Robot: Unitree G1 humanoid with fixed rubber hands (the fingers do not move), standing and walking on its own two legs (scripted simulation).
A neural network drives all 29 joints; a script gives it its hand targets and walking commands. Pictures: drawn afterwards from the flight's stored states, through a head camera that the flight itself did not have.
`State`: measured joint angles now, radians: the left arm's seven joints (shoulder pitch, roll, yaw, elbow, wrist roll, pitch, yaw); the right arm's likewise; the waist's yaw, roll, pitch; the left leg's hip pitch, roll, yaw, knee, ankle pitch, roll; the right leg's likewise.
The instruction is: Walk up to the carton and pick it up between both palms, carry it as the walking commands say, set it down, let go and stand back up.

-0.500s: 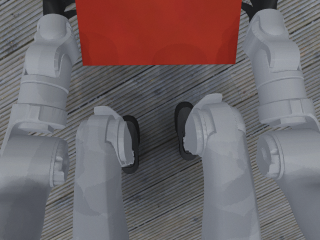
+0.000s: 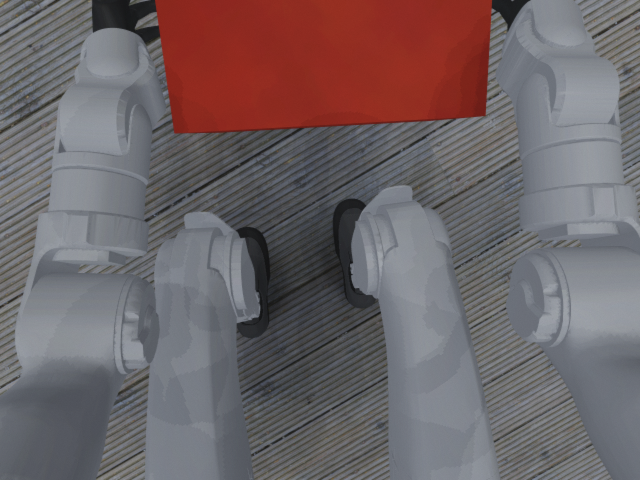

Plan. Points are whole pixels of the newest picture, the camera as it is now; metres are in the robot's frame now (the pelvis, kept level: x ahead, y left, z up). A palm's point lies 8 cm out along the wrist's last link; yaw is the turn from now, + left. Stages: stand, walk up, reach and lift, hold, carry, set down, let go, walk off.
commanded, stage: reach and lift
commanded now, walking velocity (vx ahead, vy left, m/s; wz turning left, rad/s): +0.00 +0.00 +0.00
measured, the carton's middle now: (323, 55) +0.51 -0.06 -0.19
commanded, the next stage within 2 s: none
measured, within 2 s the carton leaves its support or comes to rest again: neither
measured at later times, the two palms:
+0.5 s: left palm (71, 7) +0.52 +0.13 -0.04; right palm out of the picture +0.49 -0.24 -0.02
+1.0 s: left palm out of the picture +0.51 +0.14 +0.04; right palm out of the picture +0.48 -0.23 +0.05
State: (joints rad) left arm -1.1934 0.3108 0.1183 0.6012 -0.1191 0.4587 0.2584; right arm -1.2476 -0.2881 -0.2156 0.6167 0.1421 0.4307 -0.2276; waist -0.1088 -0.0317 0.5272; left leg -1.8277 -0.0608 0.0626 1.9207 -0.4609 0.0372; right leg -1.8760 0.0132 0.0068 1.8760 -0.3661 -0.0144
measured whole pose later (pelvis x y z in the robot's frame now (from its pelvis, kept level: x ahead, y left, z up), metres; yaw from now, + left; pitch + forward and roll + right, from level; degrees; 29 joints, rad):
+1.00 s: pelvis -0.01 +0.00 +0.10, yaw +0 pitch +12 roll +0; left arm -1.12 0.27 0.17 0.65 -0.09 0.48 0.21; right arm -1.12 -0.21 -0.26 0.52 0.04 0.52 -0.23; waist -0.08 0.02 0.52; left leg -1.39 -0.08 0.02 1.60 -0.41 0.03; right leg -1.43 0.02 0.00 1.56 -0.33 -0.01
